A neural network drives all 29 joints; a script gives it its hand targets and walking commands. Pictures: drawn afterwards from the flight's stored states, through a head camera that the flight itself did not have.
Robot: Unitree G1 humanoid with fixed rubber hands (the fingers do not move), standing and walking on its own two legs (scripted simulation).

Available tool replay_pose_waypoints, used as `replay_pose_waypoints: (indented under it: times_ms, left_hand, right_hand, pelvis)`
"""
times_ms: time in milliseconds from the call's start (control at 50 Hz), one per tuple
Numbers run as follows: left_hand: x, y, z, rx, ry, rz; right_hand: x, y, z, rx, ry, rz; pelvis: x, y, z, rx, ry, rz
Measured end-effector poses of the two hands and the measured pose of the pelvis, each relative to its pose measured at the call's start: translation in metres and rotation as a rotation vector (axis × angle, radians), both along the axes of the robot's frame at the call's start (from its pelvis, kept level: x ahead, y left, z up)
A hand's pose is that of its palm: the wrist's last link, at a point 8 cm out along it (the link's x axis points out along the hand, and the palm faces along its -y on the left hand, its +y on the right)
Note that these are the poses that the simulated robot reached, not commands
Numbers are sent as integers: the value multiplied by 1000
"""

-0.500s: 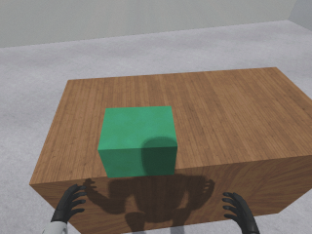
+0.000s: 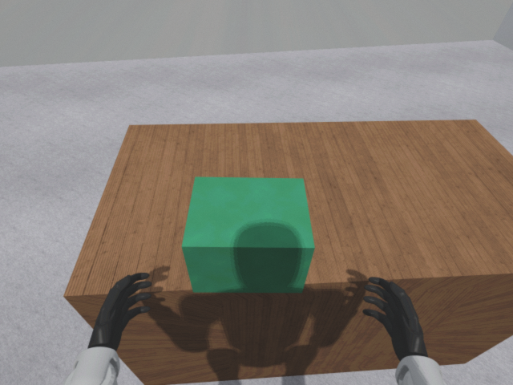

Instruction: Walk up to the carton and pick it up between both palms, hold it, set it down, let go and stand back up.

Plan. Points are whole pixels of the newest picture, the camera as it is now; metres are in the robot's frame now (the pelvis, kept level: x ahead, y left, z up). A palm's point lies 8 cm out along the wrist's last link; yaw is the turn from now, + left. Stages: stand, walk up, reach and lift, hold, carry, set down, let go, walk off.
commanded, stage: reach and lift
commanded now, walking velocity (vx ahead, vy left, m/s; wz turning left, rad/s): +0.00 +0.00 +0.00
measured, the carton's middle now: (248, 235) +0.40 +0.04 -0.02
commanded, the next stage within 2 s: none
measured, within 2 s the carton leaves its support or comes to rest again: neither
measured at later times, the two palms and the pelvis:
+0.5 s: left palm (118, 267) +0.27 +0.23 +0.06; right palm (392, 273) +0.28 -0.18 +0.06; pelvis -0.01 -0.01 +0.00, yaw +1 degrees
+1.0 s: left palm (127, 204) +0.35 +0.22 +0.12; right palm (383, 213) +0.36 -0.18 +0.10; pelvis -0.01 -0.02 +0.00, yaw +2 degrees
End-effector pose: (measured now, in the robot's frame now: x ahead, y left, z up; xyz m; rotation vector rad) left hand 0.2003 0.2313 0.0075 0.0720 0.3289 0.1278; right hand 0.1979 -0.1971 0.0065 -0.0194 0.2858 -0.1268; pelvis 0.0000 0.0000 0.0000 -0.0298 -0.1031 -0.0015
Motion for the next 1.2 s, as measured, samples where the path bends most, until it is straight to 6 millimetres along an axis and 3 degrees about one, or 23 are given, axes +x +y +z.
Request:
replay_pose_waypoints:
  times_ms: [220,420,860,1200]
  left_hand:
    - [23,-9,17,-39,-48,-2]
    - [61,-7,48,-46,-67,14]
    - [129,-9,92,-63,-65,-16]
    - [183,-13,127,-54,-62,-21]
  right_hand:
    - [28,5,16,23,-38,-1]
    - [66,10,40,37,-66,13]
    - [136,16,84,39,-83,9]
    - [193,20,119,33,-73,14]
  pelvis:
    - [-7,-3,0,4,-11,9]
    - [-12,-10,1,11,11,6]
    - [-15,-16,1,10,42,27]
    - [-7,-13,1,-1,104,42]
